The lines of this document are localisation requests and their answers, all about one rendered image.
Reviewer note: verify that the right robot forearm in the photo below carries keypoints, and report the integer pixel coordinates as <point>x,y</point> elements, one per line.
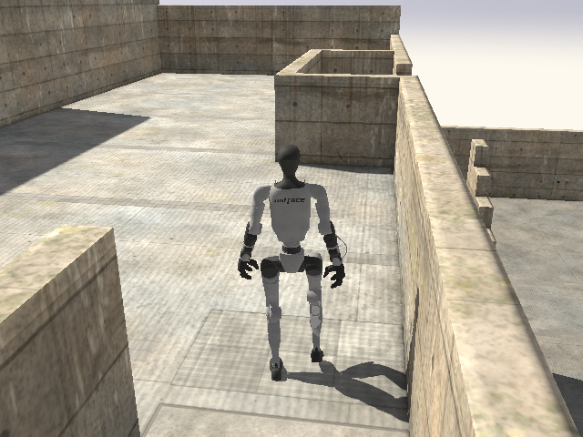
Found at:
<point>333,248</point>

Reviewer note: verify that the left robot forearm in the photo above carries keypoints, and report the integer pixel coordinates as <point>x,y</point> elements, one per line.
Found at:
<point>248,244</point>

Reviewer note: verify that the robot torso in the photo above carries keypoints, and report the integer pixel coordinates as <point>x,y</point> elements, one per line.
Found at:
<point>290,220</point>

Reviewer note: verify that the right robot foot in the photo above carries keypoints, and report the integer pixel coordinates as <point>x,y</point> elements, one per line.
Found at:
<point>317,355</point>

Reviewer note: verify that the robot left hand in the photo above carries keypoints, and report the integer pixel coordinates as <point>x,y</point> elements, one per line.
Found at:
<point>242,266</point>

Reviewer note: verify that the robot right hand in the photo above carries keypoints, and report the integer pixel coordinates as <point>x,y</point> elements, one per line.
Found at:
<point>338,276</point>

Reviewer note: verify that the robot left upper arm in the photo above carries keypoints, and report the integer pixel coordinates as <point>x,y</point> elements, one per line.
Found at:
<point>257,206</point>

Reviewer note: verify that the robot right upper arm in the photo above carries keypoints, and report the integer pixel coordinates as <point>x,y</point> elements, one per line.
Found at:
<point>322,206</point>

